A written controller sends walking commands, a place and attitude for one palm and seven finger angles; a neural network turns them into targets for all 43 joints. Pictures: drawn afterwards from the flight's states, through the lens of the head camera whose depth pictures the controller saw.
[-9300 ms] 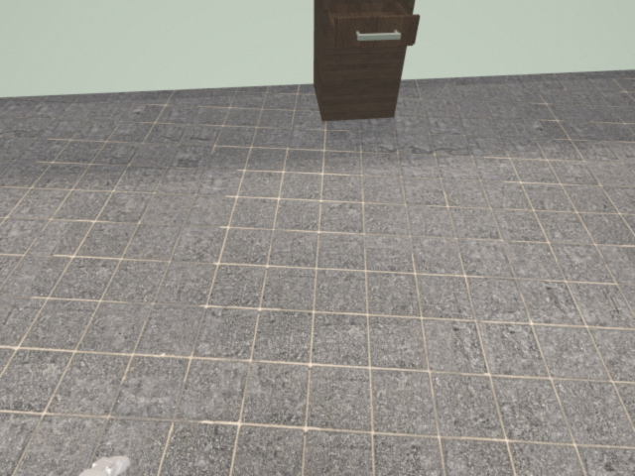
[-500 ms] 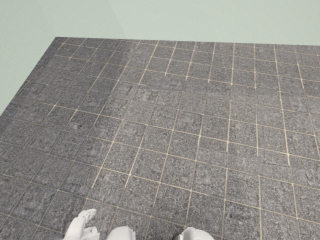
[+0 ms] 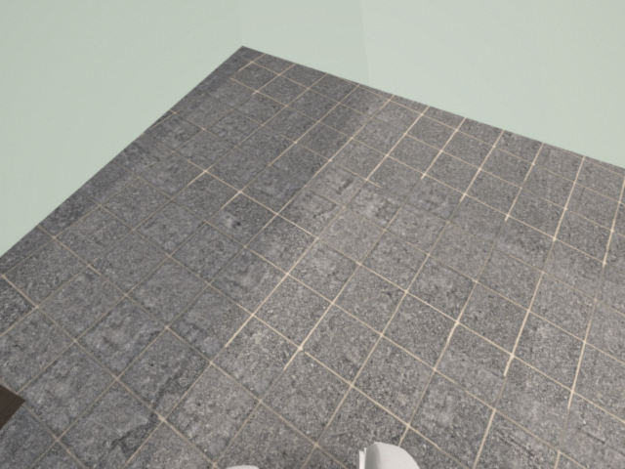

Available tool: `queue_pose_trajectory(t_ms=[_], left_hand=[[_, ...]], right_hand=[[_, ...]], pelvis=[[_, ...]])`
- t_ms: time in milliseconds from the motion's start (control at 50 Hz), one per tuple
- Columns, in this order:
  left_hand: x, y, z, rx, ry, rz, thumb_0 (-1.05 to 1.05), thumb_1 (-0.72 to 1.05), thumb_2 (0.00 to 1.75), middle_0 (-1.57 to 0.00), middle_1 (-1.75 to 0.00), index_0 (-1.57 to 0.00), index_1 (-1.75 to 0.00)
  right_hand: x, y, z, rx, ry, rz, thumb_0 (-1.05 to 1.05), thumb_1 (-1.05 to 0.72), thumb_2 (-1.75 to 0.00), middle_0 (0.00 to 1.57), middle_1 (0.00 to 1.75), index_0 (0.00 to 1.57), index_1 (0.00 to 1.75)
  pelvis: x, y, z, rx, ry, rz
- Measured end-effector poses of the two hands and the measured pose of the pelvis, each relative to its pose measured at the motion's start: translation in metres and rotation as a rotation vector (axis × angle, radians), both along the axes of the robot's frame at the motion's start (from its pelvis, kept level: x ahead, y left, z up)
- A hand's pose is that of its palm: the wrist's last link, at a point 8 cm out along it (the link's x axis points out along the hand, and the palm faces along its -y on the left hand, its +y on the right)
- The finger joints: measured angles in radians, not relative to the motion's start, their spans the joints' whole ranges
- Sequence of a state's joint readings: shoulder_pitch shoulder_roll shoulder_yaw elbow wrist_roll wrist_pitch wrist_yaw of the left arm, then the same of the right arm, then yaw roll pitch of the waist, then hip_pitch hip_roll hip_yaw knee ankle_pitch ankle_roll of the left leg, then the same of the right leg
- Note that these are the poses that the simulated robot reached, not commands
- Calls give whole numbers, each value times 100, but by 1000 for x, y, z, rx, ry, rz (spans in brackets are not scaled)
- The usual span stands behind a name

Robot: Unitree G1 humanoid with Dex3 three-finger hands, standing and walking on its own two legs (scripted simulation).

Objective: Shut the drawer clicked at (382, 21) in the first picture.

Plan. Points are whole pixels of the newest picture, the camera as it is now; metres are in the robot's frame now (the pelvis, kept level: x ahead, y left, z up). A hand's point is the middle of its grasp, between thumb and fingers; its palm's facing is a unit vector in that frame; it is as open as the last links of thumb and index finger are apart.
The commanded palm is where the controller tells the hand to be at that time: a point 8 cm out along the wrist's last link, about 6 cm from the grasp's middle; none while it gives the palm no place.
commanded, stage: turn to face it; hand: left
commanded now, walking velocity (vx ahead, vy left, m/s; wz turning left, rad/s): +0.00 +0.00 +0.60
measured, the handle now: out of the picture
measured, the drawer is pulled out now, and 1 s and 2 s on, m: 0.17 0.17 0.17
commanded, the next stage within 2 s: take the last steps up to it in 1.76 s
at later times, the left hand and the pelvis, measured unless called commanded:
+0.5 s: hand out of the picture +0.03 +0.12 -0.14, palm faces +0.31 -0.91 -0.28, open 7.4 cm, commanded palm none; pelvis +0.00 -0.08 +0.01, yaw +19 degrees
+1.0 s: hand out of the picture -0.10 +0.18 -0.17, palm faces +0.62 -0.74 -0.26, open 7.4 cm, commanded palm none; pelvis -0.02 -0.04 +0.00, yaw +37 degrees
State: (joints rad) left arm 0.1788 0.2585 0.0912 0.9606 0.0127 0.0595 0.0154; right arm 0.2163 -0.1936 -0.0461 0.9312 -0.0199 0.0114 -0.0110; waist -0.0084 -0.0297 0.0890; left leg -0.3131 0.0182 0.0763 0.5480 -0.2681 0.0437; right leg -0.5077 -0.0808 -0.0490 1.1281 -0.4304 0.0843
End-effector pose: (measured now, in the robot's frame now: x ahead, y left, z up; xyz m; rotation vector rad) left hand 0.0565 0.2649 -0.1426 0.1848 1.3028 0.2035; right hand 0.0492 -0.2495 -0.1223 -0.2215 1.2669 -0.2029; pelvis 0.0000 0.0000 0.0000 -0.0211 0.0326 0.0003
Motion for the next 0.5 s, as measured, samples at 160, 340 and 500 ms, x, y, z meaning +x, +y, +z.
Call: queue_pose_trajectory(t_ms=[160,340,500], left_hand=[[-3,-4,20,53,-51,71,1,91,90,-20,-30,-19,-30],[-4,-62,36,88,-181,127,1,91,90,-20,-30,-19,-30],[-51,-99,40,56,-127,241,1,90,90,-20,-30,-20,-30]], right_hand=[[35,-17,-3,28,-15,94,1,-91,-90,20,30,20,30],[80,-60,-27,69,-41,194,1,-91,-90,20,30,20,30],[115,-64,-16,86,-36,313,1,-91,-90,20,30,20,30]], pelvis=[[3,-19,4,10,-2,93],[2,-65,-5,49,-18,227],[4,-83,7,84,-23,334]])
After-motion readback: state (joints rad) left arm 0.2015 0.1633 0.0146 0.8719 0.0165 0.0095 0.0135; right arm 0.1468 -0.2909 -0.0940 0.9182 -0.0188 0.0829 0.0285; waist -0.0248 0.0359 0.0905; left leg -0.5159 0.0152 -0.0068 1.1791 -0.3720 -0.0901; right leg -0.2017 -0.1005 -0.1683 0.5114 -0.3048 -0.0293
